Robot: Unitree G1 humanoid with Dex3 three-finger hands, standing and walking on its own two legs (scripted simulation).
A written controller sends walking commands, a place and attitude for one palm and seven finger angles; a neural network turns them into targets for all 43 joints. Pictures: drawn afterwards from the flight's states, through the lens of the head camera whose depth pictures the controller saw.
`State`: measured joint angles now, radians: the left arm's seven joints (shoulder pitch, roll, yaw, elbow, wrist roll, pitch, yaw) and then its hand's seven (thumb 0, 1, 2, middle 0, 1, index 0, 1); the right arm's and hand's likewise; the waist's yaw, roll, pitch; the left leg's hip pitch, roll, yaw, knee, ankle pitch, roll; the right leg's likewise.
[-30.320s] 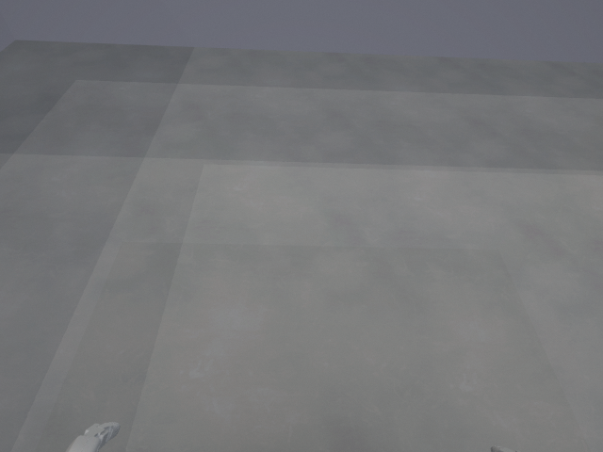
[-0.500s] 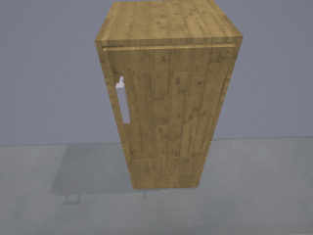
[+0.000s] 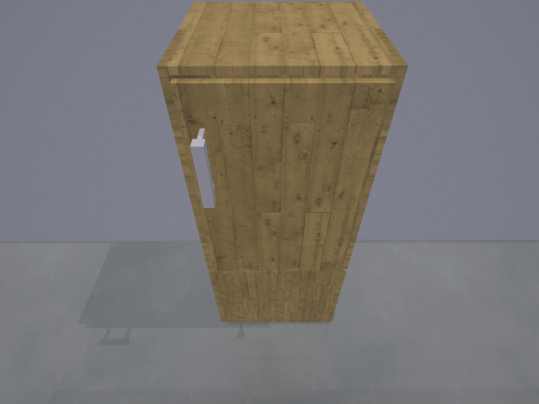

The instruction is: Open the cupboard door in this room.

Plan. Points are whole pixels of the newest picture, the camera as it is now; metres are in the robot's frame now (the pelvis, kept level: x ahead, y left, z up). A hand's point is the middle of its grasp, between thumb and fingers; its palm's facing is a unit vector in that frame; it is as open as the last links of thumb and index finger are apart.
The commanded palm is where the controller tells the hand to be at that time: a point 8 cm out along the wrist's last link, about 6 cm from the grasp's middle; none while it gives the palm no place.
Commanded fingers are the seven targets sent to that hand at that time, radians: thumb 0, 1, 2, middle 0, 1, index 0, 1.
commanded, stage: come to a stop and stand still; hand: left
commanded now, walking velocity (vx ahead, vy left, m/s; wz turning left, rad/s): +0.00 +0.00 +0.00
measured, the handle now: (205, 169) +0.54 +0.16 +0.05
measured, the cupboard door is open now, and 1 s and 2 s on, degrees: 0 0 0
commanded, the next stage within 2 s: look again from close up in 1.16 s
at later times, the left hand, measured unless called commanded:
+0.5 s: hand out of the picture +0.03 +0.13 -0.18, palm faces +0.02 -0.99 -0.16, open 7.4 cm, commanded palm none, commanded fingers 0.00 0.90 0.90 -0.20 -0.30 -0.20 -0.30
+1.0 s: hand out of the picture +0.07 +0.13 -0.17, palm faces +0.02 -0.98 -0.19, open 7.4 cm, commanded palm none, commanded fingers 0.00 0.90 0.90 -0.20 -0.30 -0.20 -0.30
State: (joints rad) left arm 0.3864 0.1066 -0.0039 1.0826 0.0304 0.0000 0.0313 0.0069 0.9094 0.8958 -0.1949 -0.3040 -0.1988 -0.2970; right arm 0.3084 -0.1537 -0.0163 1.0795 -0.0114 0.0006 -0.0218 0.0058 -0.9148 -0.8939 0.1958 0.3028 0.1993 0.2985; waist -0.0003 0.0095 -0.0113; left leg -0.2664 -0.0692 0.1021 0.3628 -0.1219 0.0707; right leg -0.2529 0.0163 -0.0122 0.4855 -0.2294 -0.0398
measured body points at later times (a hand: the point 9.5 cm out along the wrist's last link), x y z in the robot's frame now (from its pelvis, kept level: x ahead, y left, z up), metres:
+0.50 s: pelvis +0.04 -0.03 +0.00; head +0.04 -0.02 +0.45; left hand +0.03 +0.18 -0.16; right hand -0.01 -0.23 -0.16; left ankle +0.08 +0.06 -0.74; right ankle +0.04 -0.10 -0.74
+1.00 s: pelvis +0.08 -0.03 +0.00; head +0.09 -0.04 +0.45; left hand +0.07 +0.18 -0.15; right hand +0.09 -0.25 -0.16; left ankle +0.08 +0.06 -0.74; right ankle +0.04 -0.10 -0.74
